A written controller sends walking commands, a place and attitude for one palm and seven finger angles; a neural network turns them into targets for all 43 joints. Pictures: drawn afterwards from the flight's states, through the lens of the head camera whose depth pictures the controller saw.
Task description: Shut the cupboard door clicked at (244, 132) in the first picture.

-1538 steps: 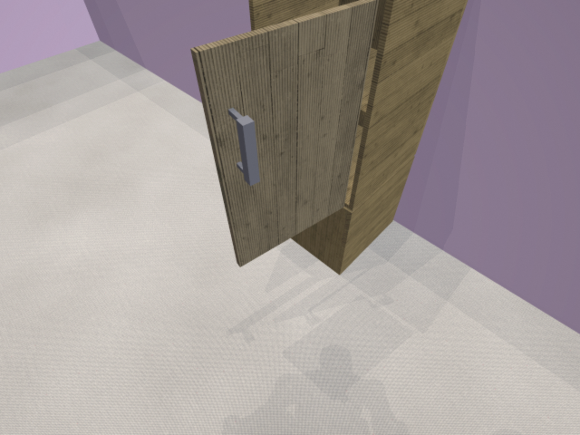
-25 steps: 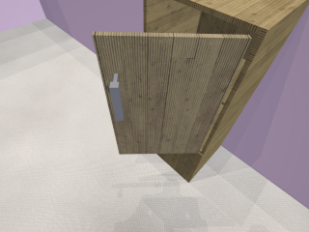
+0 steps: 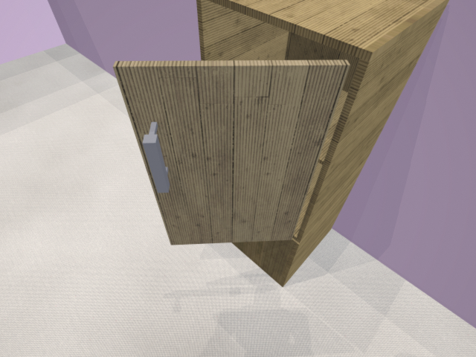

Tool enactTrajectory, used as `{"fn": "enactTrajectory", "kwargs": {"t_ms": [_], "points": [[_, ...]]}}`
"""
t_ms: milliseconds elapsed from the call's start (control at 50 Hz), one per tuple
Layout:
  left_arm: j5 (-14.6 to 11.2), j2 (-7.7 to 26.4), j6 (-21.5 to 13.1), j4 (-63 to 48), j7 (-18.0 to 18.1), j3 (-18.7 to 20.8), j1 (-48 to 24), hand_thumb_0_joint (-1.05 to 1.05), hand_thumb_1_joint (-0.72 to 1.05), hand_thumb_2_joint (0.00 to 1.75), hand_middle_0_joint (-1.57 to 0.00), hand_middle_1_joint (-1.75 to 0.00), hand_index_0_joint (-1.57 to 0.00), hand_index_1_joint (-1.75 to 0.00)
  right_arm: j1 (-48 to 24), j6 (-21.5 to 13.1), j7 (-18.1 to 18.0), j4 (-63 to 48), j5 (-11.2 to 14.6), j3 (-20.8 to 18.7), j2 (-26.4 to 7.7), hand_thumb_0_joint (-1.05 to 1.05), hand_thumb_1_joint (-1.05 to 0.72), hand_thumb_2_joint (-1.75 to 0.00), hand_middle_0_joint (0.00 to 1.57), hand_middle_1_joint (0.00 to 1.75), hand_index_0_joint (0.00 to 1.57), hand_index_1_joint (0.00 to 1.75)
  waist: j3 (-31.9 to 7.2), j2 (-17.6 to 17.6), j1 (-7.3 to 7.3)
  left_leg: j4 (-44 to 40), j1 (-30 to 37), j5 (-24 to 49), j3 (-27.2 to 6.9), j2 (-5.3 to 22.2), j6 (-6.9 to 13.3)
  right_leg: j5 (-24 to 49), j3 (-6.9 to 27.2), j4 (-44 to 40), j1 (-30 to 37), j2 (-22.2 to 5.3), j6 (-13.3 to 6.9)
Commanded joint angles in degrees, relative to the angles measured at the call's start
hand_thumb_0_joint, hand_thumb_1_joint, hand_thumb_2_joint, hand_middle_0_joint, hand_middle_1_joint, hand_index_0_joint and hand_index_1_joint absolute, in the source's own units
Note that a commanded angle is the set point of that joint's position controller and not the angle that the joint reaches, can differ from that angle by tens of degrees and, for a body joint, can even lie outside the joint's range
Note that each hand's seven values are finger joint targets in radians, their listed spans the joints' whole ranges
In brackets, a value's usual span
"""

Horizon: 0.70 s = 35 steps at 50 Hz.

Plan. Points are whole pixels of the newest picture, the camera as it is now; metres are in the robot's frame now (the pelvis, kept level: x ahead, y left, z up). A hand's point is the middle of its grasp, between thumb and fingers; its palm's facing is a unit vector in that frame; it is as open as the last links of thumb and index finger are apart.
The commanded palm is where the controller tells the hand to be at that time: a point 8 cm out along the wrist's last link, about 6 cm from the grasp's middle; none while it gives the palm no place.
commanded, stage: come to a stop and stand still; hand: left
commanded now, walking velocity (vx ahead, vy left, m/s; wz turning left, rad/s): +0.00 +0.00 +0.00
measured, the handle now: (158, 158) +0.46 +0.18 +0.06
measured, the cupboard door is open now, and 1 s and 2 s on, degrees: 47 47 47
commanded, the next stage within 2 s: look again from close up in 0.44 s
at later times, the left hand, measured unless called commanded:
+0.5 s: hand out of the picture +0.01 +0.17 -0.18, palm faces +0.03 -0.98 -0.17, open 7.4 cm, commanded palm none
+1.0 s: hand out of the picture +0.03 +0.27 -0.18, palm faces +0.00 -0.96 -0.27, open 7.4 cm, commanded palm none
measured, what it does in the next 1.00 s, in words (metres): shifts its weight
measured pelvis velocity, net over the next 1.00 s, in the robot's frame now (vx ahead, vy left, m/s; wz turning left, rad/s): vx -0.02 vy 0.05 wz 0.00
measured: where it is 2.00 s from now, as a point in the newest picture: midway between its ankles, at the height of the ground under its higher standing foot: outside the picture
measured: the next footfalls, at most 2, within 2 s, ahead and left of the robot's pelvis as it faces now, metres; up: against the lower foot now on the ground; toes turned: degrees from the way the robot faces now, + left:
none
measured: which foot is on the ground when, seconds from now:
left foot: down 0.00-1.00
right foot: down 0.00-1.00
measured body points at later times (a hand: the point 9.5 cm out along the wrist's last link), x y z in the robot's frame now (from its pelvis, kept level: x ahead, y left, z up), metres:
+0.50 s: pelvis +0.02 +0.01 +0.00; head +0.04 +0.01 +0.45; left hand +0.01 +0.22 -0.17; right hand +0.04 -0.22 -0.16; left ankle +0.03 +0.15 -0.74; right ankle -0.06 -0.10 -0.74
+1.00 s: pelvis -0.02 +0.05 -0.01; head -0.02 +0.07 +0.44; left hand +0.03 +0.32 -0.16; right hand +0.08 -0.20 -0.14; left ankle +0.03 +0.15 -0.74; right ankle -0.06 -0.10 -0.74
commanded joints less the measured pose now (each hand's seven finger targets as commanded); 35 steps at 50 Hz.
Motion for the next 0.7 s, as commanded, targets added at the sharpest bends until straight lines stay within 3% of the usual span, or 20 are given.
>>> {"fn": "enactTrajectory", "kwargs": {"t_ms": [0, 320, 500, 520, 540, 560, 580, 620, 640, 680], "points": [[-0.21, 4.97, -0.65, -1.28, 0.18, 0.71, 3.88, 0.0, 0.9, 0.9, -0.2, -0.3, -0.2, -0.3, 2.17, -0.96, -0.86, -1.99, 0.18, -0.88, -5.34, 0.0, -0.9, -0.9, 0.2, 0.3, 0.2, 0.3, 1.59, -0.56, 0.91, -1.23, 4.07, 6.66, -2.84, 2.55, 1.92, 12.94, 5.44, -5.47, -6.4, -7.37, -0.69], [0.32, 4.74, -0.7, -1.18, 0.44, 0.85, 5.41, 0.0, 0.9, 0.9, -0.2, -0.3, -0.2, -0.3, -1.4, -1.21, -1.26, -3.3, 0.33, -1.06, -5.82, 0.0, -0.9, -0.9, 0.2, 0.3, 0.2, 0.3, 1.33, -0.73, 1.24, 0.16, 6.33, 11.63, -2.49, 2.72, 2.38, 22.4, 4.27, -4.31, -4.39, -7.48, 0.25], [0.14, 5.69, -0.62, -1.43, 0.32, 0.82, 4.53, 0.0, 0.9, 0.9, -0.2, -0.3, -0.2, -0.3, -2.29, -1.29, -1.19, -3.78, 0.23, -1.05, -6.85, 0.0, -0.9, -0.9, 0.2, 0.3, 0.2, 0.3, 0.72, -0.22, 1.42, -0.15, 6.89, 13.11, -2.87, 2.67, 2.45, 22.24, 3.9, -4.29, -3.3, -7.66, 0.31], [1.64, 16.18, -2.14, -6.75, 0.89, 0.53, 4.78, 0.0, 0.9, 0.9, -0.2, -0.3, -0.2, -0.3, -7.0, -2.43, -0.4, -10.59, -0.2, -1.27, -10.96, 0.0, -0.9, -0.9, 0.2, 0.3, 0.2, 0.3, 4.71, 3.5, 1.71, 3.4, 5.47, 16.34, -4.97, 0.11, 3.93, 31.98, 3.57, -1.06, -7.8, -7.3, 0.28], [1.22, 12.92, -2.23, -7.44, 1.18, 2.02, 4.48, 0.0, 0.9, 0.9, -0.2, -0.3, -0.2, -0.3, -5.47, -3.38, -0.5, -11.19, -0.52, -3.04, -11.29, 0.0, -0.9, -0.9, 0.2, 0.3, 0.2, 0.3, -1.33, 5.24, 1.53, 7.56, 3.9, 17.73, -2.83, 1.55, 3.83, 28.79, 4.54, 2.94, -4.75, -8.76, -0.1], [0.79, 11.28, -2.45, -7.72, 1.35, 1.6, 5.18, 0.0, 0.9, 0.9, -0.2, -0.3, -0.2, -0.3, -5.38, -3.42, -0.61, -11.07, -0.45, -2.59, -8.83, 0.0, -0.9, -0.9, 0.2, 0.3, 0.2, 0.3, -7.48, 4.31, 1.99, 9.95, 4.8, 18.97, -3.1, 1.2, 4.12, 34.73, 5.27, 4.19, -2.46, -9.09, -0.71], [0.78, 10.31, -2.41, -8.04, 1.43, 1.75, 6.01, 0.0, 0.9, 0.9, -0.2, -0.3, -0.2, -0.3, -4.81, -3.21, -0.68, -11.62, -0.22, -2.46, -7.56, 0.0, -0.9, -0.9, 0.2, 0.3, 0.2, 0.3, -8.71, 0.02, 2.08, 11.34, 2.68, 15.83, -2.9, 0.59, 4.01, 39.15, 5.48, 4.83, -1.21, -9.54, -0.8], [0.85, 10.13, -2.21, -8.69, 1.44, 1.5, 6.65, 0.0, 0.9, 0.9, -0.2, -0.3, -0.2, -0.3, -5.45, -2.62, -0.41, -12.91, -0.33, -1.94, -7.01, 0.0, -0.9, -0.9, 0.2, 0.3, 0.2, 0.3, -6.55, -6.67, 2.5, 11.51, -2.4, 7.86, -1.51, -0.67, 3.81, 46.52, 6.39, 6.05, 0.8, -10.41, -1.21], [0.86, 10.43, -2.02, -9.33, 1.46, 1.91, 6.28, 0.0, 0.9, 0.9, -0.2, -0.3, -0.2, -0.3, -5.79, -2.39, -0.31, -13.3, -0.29, -2.23, -7.29, 0.0, -0.9, -0.9, 0.2, 0.3, 0.2, 0.3, -5.1, -8.39, 2.26, 11.5, -4.03, 4.2, -1.44, -1.2, 3.83, 46.44, 6.0, 6.53, 0.48, -10.48, -1.24], [0.94, 11.52, -1.36, -11.09, 1.29, 2.21, 4.58, 0.0, 0.9, 0.9, -0.2, -0.3, -0.2, -0.3, -6.31, -2.02, -0.4, -13.66, -0.16, -2.75, -8.59, 0.0, -0.9, -0.9, 0.2, 0.3, 0.2, 0.3, -3.41, -4.85, 1.69, 10.11, -2.34, 6.75, -1.57, -0.79, 4.07, 39.08, 5.6, 7.04, -2.86, -9.46, -1.34]]}}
